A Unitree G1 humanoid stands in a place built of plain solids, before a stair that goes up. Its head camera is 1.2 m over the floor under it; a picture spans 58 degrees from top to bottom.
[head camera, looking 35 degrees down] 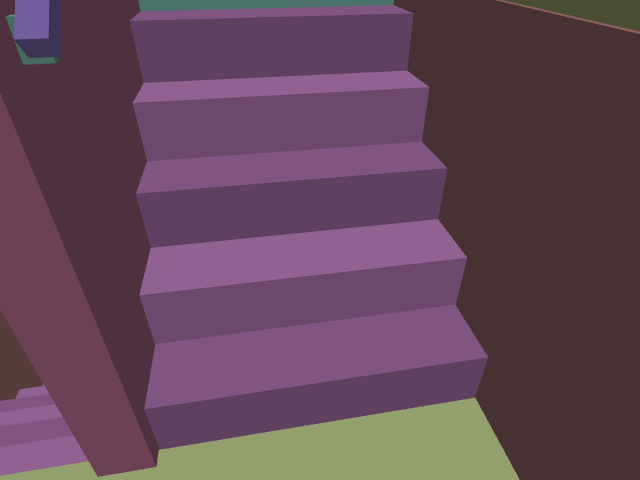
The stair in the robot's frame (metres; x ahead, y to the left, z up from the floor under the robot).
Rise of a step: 0.20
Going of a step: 0.23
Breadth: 0.97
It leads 10 degrees to the left of straight ahead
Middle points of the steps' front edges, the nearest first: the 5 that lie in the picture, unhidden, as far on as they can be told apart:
0.75 -0.02 0.20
0.98 0.02 0.39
1.20 0.06 0.59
1.42 0.10 0.78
1.64 0.14 0.98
